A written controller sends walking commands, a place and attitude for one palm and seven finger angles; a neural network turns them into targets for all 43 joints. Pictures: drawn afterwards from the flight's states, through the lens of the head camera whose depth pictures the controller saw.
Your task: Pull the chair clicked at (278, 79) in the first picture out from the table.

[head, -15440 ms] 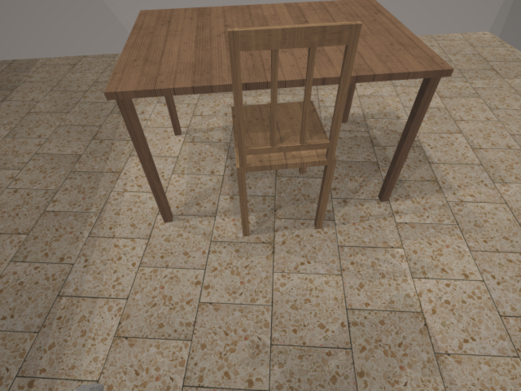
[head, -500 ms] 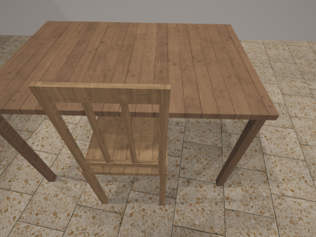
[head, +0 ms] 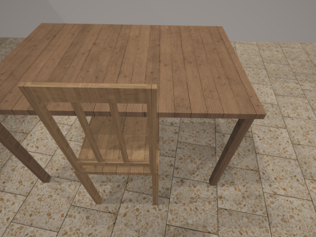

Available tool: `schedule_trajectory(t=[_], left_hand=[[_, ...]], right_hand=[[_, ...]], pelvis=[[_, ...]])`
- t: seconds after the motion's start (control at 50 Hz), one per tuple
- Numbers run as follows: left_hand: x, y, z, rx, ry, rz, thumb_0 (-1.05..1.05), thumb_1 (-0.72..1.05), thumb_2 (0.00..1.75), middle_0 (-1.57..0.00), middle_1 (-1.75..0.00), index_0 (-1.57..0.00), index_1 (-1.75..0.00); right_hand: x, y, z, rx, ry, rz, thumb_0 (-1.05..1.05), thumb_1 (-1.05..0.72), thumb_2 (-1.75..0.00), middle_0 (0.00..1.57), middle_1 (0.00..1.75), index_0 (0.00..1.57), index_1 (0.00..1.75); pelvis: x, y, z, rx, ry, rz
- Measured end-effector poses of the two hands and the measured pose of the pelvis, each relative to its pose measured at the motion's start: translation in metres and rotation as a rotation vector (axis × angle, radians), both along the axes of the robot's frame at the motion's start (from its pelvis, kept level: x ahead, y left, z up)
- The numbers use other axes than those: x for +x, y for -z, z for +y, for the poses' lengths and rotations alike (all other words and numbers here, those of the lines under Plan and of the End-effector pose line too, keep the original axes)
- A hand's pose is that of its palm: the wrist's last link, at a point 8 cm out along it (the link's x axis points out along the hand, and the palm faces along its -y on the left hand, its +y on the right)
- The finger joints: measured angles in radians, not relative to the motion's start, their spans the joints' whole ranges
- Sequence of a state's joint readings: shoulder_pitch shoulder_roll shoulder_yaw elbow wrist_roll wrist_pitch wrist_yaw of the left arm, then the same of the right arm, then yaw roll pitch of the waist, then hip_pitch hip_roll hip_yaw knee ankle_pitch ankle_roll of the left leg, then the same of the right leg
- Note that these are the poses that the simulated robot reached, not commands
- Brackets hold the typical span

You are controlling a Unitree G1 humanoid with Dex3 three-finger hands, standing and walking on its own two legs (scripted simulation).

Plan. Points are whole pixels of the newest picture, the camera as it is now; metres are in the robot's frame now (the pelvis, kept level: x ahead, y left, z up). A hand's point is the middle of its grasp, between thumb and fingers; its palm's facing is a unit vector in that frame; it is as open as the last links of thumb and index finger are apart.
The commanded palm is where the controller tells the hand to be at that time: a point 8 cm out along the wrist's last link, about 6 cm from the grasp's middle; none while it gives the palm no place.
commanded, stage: come to a stop and stand still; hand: left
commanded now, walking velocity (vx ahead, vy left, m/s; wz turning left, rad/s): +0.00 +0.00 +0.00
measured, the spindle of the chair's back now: (89, 136) +0.44 +0.27 -0.07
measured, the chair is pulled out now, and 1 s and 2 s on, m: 0.00 0.00 0.00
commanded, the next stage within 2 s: look again from close up in 0.04 s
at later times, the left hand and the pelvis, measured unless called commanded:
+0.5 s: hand out of the picture -0.02 +0.17 -0.18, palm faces +0.00 -0.99 -0.17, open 7.4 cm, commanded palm none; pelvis -0.01 +0.01 +0.00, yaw -1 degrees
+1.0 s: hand out of the picture -0.02 +0.20 -0.18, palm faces +0.01 -0.99 -0.16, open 7.4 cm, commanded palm none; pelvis +0.00 +0.04 +0.00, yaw -1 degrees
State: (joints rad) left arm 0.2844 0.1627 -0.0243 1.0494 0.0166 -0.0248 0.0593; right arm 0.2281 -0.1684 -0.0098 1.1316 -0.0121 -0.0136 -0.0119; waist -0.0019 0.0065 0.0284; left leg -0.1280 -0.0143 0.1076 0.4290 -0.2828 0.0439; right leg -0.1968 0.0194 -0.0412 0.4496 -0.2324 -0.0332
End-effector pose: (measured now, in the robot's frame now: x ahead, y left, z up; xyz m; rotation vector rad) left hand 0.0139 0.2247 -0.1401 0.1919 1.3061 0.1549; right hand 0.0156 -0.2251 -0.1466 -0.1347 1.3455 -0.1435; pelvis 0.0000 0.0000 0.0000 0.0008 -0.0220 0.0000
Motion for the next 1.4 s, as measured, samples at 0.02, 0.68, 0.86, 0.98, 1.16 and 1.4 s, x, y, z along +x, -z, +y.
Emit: schedule_trajectory(t=[0.02,0.68,0.86,0.98,1.16,1.4], left_hand=[[-0.002,0.000,-0.001,-0.002,0.000,0.005,0.01,0.92,0.90,-0.20,-0.30,-0.20,-0.30],[-0.041,0.010,0.002,-0.069,-0.019,0.097,0.00,0.91,0.90,-0.20,-0.30,-0.20,-0.30],[-0.041,0.011,0.012,-0.069,-0.024,0.102,0.00,0.91,0.90,-0.20,-0.30,-0.20,-0.30],[-0.039,0.013,0.020,-0.068,-0.022,0.100,0.00,0.91,0.90,-0.20,-0.30,-0.20,-0.30],[-0.036,0.013,0.029,-0.066,-0.022,0.100,0.00,0.91,0.90,-0.20,-0.30,-0.20,-0.30],[-0.036,0.013,0.036,-0.061,-0.030,0.121,0.00,0.91,0.90,-0.20,-0.30,-0.20,-0.30]], right_hand=[[-0.004,0.000,0.000,0.001,0.003,0.011,0.01,-0.91,-0.90,0.19,0.30,0.20,0.30],[-0.055,0.001,0.053,0.041,0.059,0.100,0.01,-0.91,-0.90,0.19,0.30,0.20,0.30],[-0.052,0.001,0.063,0.033,0.062,0.092,0.01,-0.91,-0.90,0.19,0.30,0.20,0.30],[-0.050,0.001,0.068,0.027,0.065,0.083,0.01,-0.91,-0.90,0.19,0.30,0.20,0.30],[-0.052,0.001,0.075,0.024,0.066,0.090,0.01,-0.91,-0.90,0.19,0.30,0.20,0.30],[-0.056,0.001,0.083,0.023,0.072,0.113,0.01,-0.91,-0.90,0.19,0.30,0.20,0.30]], pelvis=[[0.000,0.000,0.000,0.000,0.000,0.000],[-0.008,0.000,0.026,-0.009,0.014,0.007],[-0.006,0.001,0.037,-0.011,0.017,0.006],[-0.005,0.001,0.044,-0.012,0.021,0.000],[-0.003,0.002,0.052,-0.011,0.022,0.003],[0.001,0.002,0.058,-0.011,0.023,0.000]])
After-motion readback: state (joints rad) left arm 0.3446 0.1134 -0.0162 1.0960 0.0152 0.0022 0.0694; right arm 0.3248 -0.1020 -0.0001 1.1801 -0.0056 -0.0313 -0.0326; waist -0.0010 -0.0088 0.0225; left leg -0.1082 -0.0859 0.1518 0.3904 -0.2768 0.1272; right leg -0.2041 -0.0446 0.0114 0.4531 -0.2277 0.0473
